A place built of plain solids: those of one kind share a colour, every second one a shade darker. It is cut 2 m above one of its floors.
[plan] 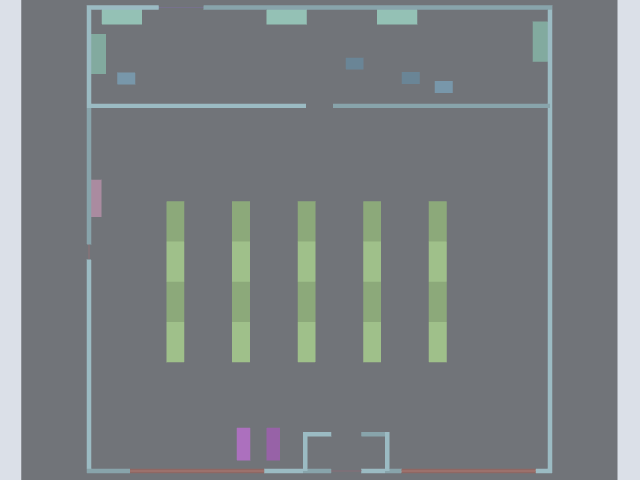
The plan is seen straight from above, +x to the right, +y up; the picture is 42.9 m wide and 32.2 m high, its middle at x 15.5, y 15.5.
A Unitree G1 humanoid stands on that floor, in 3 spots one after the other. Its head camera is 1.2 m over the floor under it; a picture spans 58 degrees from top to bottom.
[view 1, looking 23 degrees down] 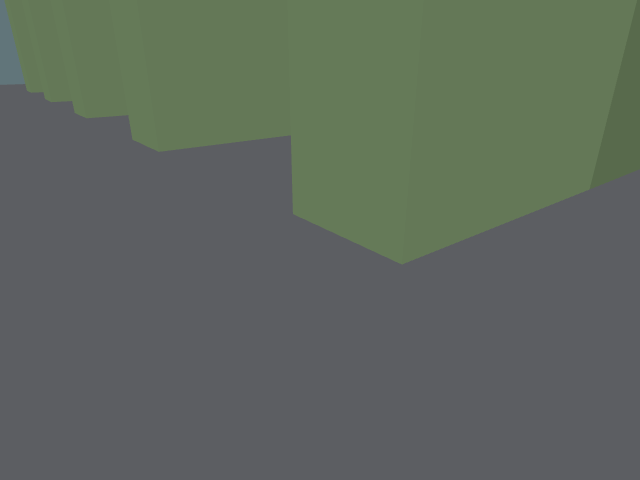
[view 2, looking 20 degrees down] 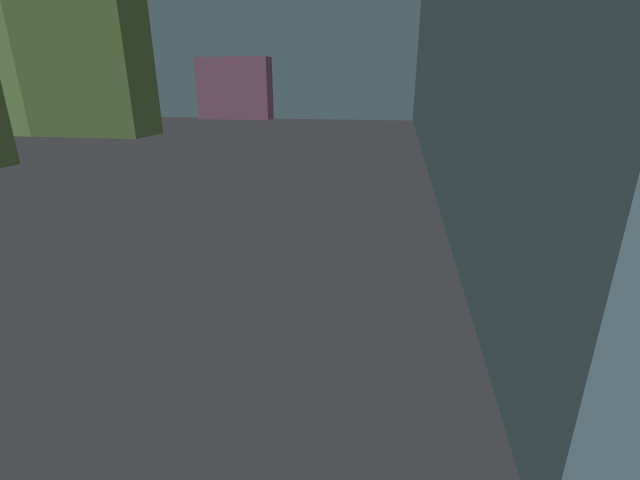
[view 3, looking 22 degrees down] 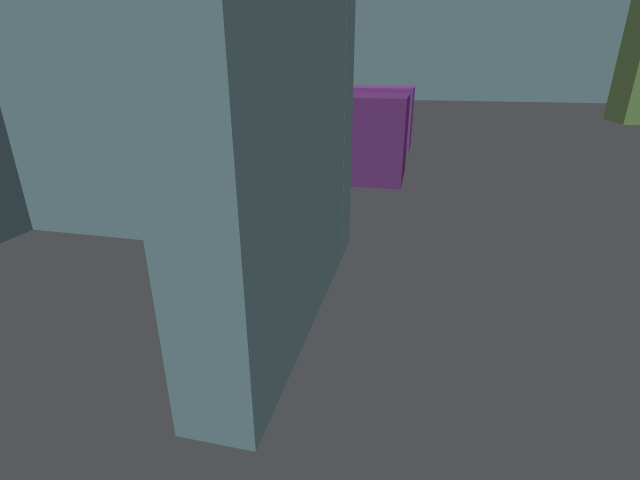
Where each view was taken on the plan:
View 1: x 25.60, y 5.40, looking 142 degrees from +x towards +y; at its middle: ground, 3.07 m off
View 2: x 15.46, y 23.90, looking -170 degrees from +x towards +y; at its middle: ground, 3.51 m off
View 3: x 17.26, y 3.06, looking -167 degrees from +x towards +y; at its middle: wall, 2.16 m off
